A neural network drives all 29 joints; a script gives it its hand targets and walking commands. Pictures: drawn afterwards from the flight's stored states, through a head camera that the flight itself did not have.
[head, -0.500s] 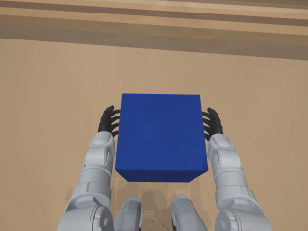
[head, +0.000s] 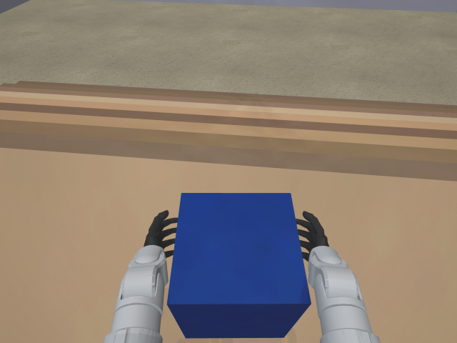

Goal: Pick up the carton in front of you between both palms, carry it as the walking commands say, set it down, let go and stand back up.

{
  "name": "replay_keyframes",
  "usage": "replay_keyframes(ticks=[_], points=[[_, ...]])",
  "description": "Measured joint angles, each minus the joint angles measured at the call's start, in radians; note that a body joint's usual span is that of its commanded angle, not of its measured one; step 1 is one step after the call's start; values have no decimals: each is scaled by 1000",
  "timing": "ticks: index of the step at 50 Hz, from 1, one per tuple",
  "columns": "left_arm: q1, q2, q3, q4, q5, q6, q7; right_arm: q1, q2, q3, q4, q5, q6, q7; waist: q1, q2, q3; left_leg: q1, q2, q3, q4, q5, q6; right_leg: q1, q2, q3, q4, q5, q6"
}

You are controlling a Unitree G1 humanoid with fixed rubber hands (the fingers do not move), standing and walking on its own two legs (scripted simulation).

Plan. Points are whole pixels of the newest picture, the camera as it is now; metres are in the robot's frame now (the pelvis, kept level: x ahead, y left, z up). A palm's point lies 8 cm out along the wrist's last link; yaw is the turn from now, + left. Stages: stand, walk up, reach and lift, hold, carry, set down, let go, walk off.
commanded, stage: reach and lift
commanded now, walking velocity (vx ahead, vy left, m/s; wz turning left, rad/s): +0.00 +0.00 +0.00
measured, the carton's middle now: (235, 269) +0.29 +0.00 -0.06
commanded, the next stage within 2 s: hold in 1.02 s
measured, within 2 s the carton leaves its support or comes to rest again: neither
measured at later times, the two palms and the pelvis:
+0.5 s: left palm (151, 247) +0.28 +0.15 +0.03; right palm (321, 248) +0.28 -0.15 +0.03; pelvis -0.02 +0.00 +0.00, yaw +0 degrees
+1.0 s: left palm (150, 243) +0.29 +0.15 +0.04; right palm (322, 243) +0.28 -0.15 +0.04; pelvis +0.00 +0.00 +0.01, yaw +0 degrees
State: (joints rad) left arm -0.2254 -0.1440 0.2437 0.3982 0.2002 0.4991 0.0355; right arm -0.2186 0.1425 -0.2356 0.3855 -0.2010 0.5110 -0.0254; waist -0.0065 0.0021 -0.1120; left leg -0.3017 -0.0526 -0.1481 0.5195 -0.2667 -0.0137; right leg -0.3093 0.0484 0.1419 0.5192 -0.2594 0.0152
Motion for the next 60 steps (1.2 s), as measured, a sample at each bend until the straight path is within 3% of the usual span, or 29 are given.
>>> replay_keyframes(ticks=[7,17,60], points=[[-40,-8,26,-3,59,89,-26,-43,9,-23,2,-58,88,25,3,0,48,114,6,1,-58,29,1,114,-3,1,-59,30,-1],[-101,-18,69,-2,88,106,-45,-103,23,-67,-1,-91,106,42,2,0,111,118,6,3,-43,37,-1,120,-3,-3,-46,39,0],[-13,-3,-36,-189,50,240,-33,-15,3,38,-186,-49,239,30,4,0,111,265,17,10,-170,68,4,266,-12,-7,-172,70,-4]])
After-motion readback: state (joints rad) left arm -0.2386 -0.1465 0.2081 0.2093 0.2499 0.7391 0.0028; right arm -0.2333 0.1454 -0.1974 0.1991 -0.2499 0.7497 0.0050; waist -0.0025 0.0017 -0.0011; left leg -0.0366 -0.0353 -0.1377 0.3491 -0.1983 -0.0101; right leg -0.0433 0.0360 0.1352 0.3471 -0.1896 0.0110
